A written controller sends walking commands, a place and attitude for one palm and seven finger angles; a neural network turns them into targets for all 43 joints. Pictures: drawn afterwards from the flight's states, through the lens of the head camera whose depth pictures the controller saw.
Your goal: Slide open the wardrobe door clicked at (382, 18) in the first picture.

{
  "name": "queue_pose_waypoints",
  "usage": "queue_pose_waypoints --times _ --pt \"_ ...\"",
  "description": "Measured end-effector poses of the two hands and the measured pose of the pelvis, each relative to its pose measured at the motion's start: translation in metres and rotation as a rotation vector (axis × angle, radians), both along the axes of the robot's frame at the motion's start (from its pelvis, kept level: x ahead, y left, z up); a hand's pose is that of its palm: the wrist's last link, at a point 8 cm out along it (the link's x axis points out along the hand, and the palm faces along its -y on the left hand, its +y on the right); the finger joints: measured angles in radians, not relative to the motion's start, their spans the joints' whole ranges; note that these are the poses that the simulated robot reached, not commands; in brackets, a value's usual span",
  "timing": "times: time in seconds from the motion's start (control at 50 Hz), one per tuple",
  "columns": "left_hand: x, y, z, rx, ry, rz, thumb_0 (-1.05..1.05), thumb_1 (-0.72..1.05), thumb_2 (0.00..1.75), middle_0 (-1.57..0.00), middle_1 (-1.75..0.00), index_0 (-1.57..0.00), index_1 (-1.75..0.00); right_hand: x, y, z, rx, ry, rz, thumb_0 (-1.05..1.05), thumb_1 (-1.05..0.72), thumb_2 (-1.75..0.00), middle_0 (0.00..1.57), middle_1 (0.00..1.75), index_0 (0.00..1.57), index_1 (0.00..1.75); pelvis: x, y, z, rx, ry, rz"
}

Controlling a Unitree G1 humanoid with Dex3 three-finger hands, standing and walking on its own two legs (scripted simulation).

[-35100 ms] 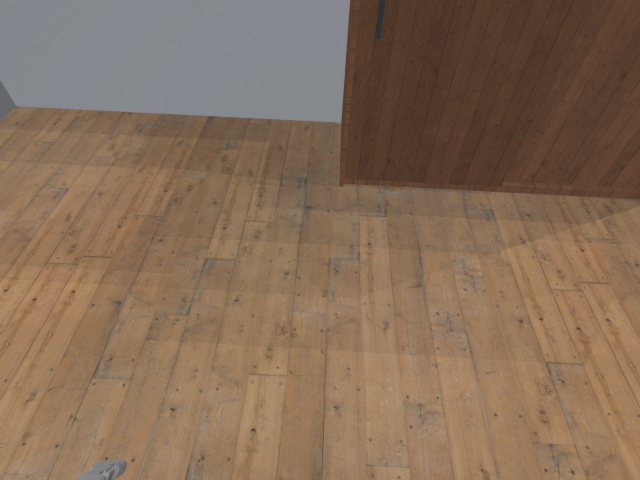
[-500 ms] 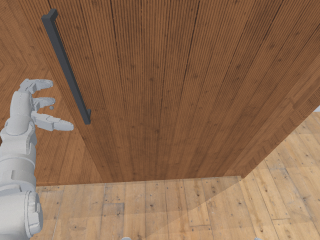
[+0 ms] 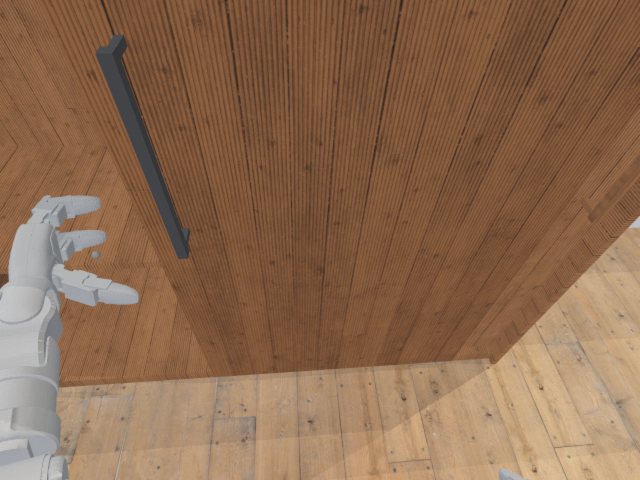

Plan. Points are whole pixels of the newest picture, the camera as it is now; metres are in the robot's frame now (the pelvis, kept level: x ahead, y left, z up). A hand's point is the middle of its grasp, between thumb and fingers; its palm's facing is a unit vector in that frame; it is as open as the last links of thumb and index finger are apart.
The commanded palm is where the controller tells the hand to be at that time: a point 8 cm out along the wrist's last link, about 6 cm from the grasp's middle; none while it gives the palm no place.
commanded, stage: slip the hand off the handle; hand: left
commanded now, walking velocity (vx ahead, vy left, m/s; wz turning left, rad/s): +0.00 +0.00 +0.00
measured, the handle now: (157, 169) +0.48 +0.25 +0.12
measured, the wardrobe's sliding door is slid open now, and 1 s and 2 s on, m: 0.57 0.57 0.57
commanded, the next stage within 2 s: draw the hand back to the body in 0.38 s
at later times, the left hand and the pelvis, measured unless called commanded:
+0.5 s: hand (64, 321) +0.27 +0.30 +0.08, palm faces +0.35 -0.91 -0.22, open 14.7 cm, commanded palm +0.24 +0.33 +0.10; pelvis -0.02 -0.01 +0.00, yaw +3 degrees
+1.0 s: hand (36, 347) +0.22 +0.28 +0.13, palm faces +0.16 -0.99 -0.02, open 14.6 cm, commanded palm +0.18 +0.31 +0.14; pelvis -0.02 -0.01 +0.00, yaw +1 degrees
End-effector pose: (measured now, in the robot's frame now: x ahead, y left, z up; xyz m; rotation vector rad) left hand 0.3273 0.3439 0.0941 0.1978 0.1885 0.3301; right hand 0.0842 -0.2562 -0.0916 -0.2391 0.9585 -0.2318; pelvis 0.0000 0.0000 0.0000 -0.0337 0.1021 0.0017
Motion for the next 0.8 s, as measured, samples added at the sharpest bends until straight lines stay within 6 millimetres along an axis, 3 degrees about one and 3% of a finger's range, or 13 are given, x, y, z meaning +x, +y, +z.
queue_pose_waypoints --times 0.22,0.38,0.54,0.66,0.8 --pt "-0.051 0.004 0.004 0.002 -0.018 0.035 -0.02 -0.54 0.20 -0.25 -1.15 -0.25 -1.15 0.052 0.010 0.016 -0.003 -0.170 0.097 0.01 -0.91 -0.89 0.21 0.30 0.20 0.30 -0.006 -0.004 0.001 0.000 -0.039 0.024" --pt "-0.083 -0.003 0.005 0.002 -0.018 0.032 -0.02 -0.54 0.20 -0.25 -1.15 -0.25 -1.15 0.072 0.016 0.026 0.008 -0.257 0.146 0.01 -0.91 -0.89 0.21 0.30 0.20 0.30 -0.011 -0.009 0.002 0.002 -0.062 0.035" --pt "-0.096 -0.009 0.005 -0.036 -0.047 0.036 -0.02 -0.55 0.20 -0.25 -1.15 -0.25 -1.15 0.069 0.016 0.023 0.008 -0.264 0.173 0.01 -0.91 -0.89 0.21 0.30 0.20 0.30 -0.018 -0.016 0.002 0.003 -0.082 0.053" --pt "-0.089 -0.024 0.027 -0.150 -0.266 -0.199 -0.02 -0.54 0.20 -0.25 -1.15 -0.25 -1.15 0.055 0.008 0.022 -0.004 -0.274 0.149 0.01 -0.90 -0.89 0.21 0.30 0.20 0.30 -0.019 -0.020 0.001 0.002 -0.092 0.038" --pt "-0.104 -0.017 0.029 -0.163 -0.210 -0.214 -0.02 -0.55 0.20 -0.25 -1.15 -0.25 -1.15 0.043 -0.003 0.027 0.014 -0.323 0.099 0.02 -0.91 -0.89 0.21 0.30 0.20 0.30 -0.016 -0.019 0.002 0.009 -0.085 0.007"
